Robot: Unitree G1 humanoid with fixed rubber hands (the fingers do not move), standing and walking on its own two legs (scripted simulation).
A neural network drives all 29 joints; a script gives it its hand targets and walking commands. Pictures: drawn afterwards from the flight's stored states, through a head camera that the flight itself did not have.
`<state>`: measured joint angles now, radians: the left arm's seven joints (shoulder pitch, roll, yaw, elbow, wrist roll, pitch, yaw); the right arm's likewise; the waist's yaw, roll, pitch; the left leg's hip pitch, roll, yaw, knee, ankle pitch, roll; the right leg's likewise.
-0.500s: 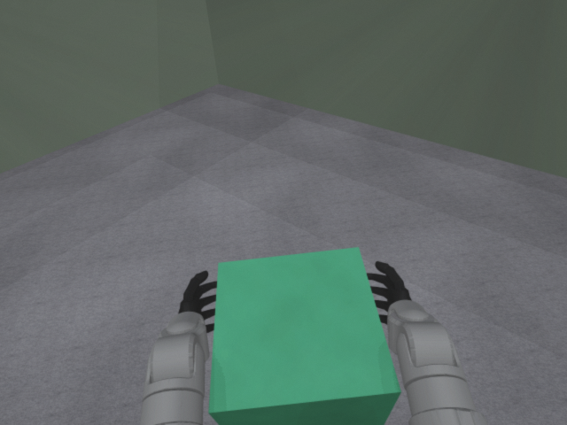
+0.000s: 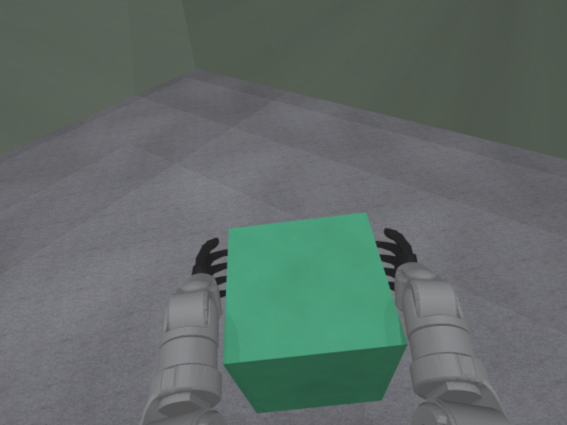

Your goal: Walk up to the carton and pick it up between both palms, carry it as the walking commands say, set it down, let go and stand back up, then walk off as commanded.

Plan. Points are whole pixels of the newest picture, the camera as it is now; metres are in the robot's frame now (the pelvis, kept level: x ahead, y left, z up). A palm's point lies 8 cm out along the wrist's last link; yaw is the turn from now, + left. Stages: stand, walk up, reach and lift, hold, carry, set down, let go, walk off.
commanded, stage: reach and lift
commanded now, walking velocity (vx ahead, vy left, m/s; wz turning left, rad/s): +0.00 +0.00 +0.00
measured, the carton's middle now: (308, 318) +0.29 +0.00 -0.02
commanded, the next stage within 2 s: hold in 0.68 s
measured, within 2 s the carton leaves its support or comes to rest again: neither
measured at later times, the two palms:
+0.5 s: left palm (206, 284) +0.31 +0.15 +0.05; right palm (407, 288) +0.31 -0.15 +0.05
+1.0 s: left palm (200, 299) +0.28 +0.16 +0.05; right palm (408, 299) +0.29 -0.14 +0.05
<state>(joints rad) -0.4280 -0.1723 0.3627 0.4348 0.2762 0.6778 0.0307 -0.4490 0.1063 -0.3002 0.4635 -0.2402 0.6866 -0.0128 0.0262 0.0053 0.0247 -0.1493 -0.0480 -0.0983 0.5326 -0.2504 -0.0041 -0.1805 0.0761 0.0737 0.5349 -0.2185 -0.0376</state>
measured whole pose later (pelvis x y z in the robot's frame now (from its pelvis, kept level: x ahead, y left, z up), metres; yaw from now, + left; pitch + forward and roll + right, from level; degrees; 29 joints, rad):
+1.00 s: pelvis +0.01 +0.01 +0.00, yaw +1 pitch -10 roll +0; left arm -0.23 -0.14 0.21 0.27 0.22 0.74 0.03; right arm -0.22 0.14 -0.20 0.24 -0.22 0.75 -0.03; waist -0.01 0.01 0.01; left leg -0.08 -0.06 -0.11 0.50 -0.25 0.01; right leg -0.10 0.06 0.07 0.50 -0.23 -0.03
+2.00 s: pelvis +0.03 +0.01 +0.00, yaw +0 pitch -5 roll +0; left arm -0.12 -0.13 0.13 0.10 0.16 0.80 0.04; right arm -0.12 0.13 -0.13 0.08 -0.18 0.81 -0.05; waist 0.02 0.02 -0.06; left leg -0.15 -0.05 -0.10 0.54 -0.29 0.01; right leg -0.17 0.08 0.08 0.51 -0.25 -0.03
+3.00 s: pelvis -0.30 +0.11 -0.01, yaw -46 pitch +1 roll +0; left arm -0.17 -0.13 0.11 -0.43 0.07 1.21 0.09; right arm -0.14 0.13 -0.09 -0.47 -0.09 1.20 -0.11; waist 0.06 0.05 -0.03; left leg -0.39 0.18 0.18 0.69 -0.30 -0.04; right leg -0.57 -0.05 0.03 1.04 -0.37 0.05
